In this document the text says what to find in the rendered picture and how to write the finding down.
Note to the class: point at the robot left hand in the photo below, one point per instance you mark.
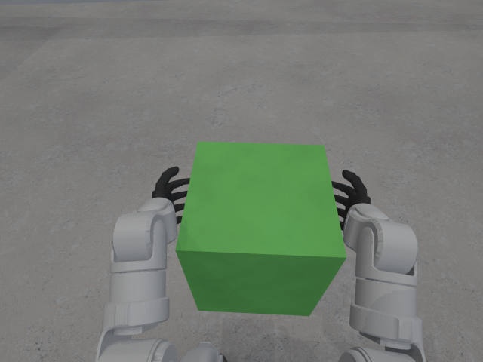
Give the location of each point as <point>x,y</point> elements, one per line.
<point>163,189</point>

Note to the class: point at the robot left upper arm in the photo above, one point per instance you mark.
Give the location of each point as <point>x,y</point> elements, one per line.
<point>139,350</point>

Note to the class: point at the robot left forearm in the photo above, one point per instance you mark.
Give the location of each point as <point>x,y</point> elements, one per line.
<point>137,300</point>

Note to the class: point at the robot left thigh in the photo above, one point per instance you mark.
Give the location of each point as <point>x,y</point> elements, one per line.
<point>202,354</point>

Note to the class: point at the left robot shin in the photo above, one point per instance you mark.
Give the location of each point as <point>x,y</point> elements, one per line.
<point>207,345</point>

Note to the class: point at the robot right hand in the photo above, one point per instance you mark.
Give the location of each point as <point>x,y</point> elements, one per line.
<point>357,194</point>

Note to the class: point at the robot right forearm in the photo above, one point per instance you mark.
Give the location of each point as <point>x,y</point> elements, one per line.
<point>386,256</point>

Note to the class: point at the robot right upper arm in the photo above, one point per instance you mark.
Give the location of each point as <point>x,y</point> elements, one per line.
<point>359,354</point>

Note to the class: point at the carton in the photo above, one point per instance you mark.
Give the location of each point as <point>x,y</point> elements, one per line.
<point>260,231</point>

